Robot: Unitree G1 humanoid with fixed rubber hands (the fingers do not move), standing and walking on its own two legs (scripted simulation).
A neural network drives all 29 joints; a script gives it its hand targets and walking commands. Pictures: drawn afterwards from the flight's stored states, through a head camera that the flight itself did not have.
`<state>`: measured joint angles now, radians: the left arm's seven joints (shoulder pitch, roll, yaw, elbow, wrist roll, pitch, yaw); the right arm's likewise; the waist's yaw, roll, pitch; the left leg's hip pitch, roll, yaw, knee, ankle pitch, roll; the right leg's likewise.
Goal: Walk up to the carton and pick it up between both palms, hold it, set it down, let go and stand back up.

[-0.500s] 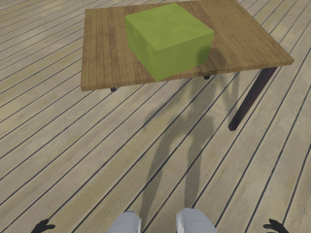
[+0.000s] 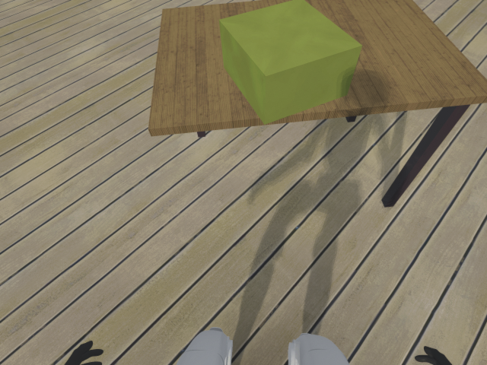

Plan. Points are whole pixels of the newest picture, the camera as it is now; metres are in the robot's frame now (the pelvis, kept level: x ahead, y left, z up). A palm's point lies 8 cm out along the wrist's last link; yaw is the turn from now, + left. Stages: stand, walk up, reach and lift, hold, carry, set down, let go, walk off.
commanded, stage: walk up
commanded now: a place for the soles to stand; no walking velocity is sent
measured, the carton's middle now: (283, 57) +0.83 -0.10 -0.01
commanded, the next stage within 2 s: none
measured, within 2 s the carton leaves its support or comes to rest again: neither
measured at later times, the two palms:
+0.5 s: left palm out of the picture +0.08 +0.31 -0.09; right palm out of the picture +0.09 -0.30 -0.11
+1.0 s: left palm out of the picture +0.04 +0.29 -0.10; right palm out of the picture +0.04 -0.33 -0.11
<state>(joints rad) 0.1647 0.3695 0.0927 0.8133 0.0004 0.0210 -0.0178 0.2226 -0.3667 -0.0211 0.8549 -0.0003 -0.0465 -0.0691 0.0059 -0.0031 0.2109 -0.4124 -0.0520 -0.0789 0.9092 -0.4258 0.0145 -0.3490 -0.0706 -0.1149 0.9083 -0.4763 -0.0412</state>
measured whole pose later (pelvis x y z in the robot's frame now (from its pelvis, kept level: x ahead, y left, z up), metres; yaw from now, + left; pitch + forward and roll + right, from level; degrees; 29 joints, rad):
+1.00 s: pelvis -0.05 -0.03 +0.00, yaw +3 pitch -6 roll +3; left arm 0.16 0.40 0.09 0.81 0.00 0.04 -0.04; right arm 0.22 -0.37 -0.02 0.87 0.00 -0.06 -0.07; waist 0.01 -0.05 0.19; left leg -0.37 -0.04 -0.08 0.85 -0.44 0.03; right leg -0.39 -0.04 -0.06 0.94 -0.45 -0.06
